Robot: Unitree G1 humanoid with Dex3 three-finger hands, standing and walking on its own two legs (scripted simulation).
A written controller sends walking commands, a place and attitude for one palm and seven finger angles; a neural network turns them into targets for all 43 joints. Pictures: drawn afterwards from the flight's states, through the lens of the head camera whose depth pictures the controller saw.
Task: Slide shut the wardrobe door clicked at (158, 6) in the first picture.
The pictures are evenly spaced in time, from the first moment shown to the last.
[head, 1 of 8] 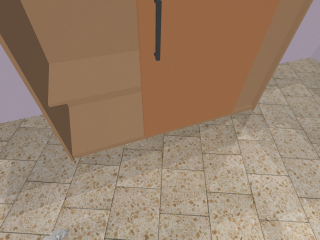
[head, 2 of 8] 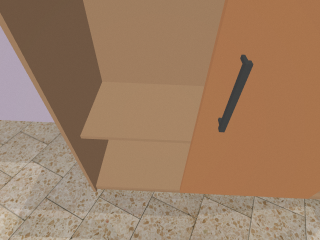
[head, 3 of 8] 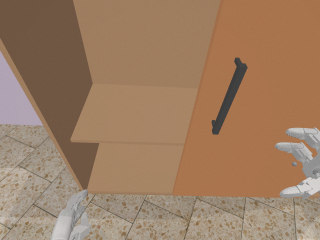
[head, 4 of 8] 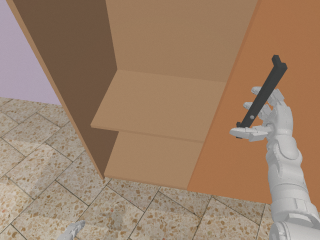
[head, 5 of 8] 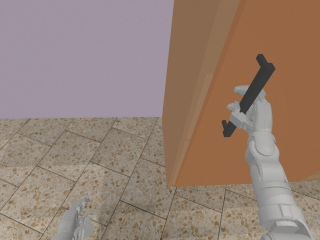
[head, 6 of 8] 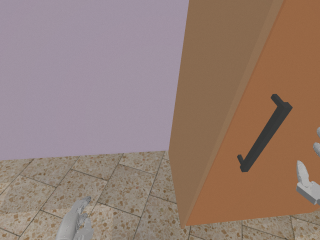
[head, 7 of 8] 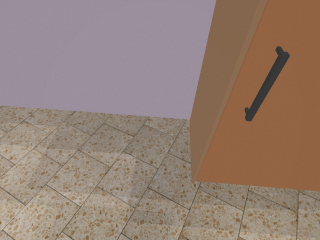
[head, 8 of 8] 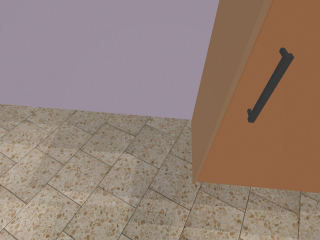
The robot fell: no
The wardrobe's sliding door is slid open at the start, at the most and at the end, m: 0.53 0.53 0.00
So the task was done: yes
